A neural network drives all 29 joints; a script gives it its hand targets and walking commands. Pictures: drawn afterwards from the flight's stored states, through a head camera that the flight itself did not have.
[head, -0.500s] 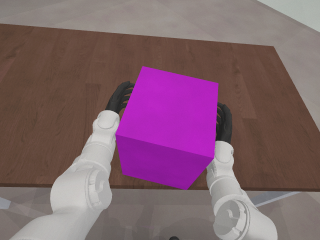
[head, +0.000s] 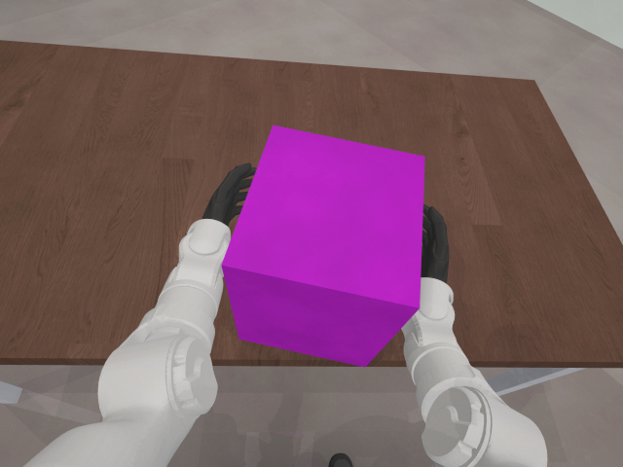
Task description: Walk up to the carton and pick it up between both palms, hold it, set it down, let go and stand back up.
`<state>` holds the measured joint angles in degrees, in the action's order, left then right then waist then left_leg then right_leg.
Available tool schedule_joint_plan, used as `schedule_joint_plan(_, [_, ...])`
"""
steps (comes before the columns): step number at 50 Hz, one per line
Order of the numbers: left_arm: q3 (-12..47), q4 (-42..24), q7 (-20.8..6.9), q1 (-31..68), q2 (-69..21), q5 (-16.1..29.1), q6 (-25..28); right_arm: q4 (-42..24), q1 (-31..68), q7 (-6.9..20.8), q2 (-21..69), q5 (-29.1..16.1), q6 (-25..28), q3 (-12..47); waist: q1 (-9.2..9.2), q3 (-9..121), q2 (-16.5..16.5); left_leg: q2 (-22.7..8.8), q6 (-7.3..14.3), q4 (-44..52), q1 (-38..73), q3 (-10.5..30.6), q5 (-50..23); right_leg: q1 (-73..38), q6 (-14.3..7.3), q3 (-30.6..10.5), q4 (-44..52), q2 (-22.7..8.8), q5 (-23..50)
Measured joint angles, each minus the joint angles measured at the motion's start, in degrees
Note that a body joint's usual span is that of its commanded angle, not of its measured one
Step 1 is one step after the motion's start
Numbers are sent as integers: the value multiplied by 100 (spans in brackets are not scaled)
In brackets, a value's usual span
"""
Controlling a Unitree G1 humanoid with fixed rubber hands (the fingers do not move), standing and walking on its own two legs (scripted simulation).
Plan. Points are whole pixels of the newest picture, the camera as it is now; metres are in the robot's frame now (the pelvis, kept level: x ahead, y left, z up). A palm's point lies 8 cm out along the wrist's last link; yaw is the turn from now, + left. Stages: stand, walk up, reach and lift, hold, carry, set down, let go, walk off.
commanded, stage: set down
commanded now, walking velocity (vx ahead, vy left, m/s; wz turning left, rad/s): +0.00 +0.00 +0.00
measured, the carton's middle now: (323, 256) +0.38 -0.04 -0.01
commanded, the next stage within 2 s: none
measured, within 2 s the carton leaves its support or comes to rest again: neither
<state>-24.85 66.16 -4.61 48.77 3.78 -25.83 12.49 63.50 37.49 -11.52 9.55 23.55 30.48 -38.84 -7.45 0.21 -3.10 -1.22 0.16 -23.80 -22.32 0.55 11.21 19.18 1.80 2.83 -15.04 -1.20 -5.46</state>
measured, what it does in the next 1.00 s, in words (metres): shifts its weight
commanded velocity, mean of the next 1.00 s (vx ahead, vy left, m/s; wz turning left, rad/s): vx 0.00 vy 0.00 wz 0.00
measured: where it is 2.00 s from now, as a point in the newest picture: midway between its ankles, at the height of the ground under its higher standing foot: outside the picture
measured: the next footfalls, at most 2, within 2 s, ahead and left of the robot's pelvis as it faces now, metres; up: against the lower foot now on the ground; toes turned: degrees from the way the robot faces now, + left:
none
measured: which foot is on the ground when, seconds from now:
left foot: down 0.00-1.00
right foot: down 0.00-1.00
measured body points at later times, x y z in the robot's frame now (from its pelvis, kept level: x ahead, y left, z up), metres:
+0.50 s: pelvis -0.01 +0.02 -0.03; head +0.07 +0.03 +0.42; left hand +0.45 +0.12 +0.00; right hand +0.36 -0.20 -0.01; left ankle +0.00 +0.11 -0.75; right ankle +0.01 -0.14 -0.75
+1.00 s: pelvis -0.05 +0.00 -0.03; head +0.00 +0.01 +0.42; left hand +0.38 +0.15 +0.00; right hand +0.29 -0.20 -0.01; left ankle +0.00 +0.11 -0.75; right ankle +0.01 -0.14 -0.75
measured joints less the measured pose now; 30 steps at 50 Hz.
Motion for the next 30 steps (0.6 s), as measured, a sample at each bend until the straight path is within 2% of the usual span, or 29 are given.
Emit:
schedule_joint_plan(3, [694,330,379,-76,210,743,83,686,80,-131,-271,-678,-135,729,-71,175,121,-59,-11,-255,-349,-9,117,315,-5,-16,-157,54,-52])
schedule_joint_plan(6, [1393,750,593,-37,404,1580,258,1014,101,-265,-390,-1411,-159,1359,-117,564,304,-145,-28,-655,-983,-11,285,914,-10,-31,-445,132,-145])
schedule_joint_plan(10, [1926,1128,586,138,599,2349,519,987,123,-352,-557,-2215,-28,2136,-76,1041,462,-239,-40,-1158,-1706,-68,502,1671,2,-108,-926,210,-311])
schedule_joint_plan(13, [2153,1263,472,321,707,2694,588,979,273,-359,-782,-2724,-22,2712,-28,1107,494,-251,-8,-1402,-1914,-118,615,1927,33,-165,-1223,215,-427])
schedule_joint_plan(16, [2352,1268,389,423,797,2904,539,991,447,-369,-964,-3095,-59,3046,-21,1070,530,-218,22,-1529,-1980,-136,656,2014,59,-187,-1392,180,-490])
schedule_joint_plan(19, [2441,1116,325,360,843,2972,448,944,480,-370,-1070,-3338,-48,3255,16,1034,563,-195,40,-1563,-1971,-174,650,2016,80,-224,-1427,155,-480])
schedule_joint_plan(23, [2549,1047,292,259,847,3074,371,894,408,-323,-1135,-3445,-140,3304,78,987,595,-163,87,-1551,-1952,-217,607,2009,105,-266,-1423,124,-428])
schedule_joint_plan(30, [2607,768,266,-86,827,3231,441,383,-23,-289,-1077,-3292,-256,3277,131,932,621,-107,136,-1566,-2012,-226,504,2093,129,-276,-1506,69,-367])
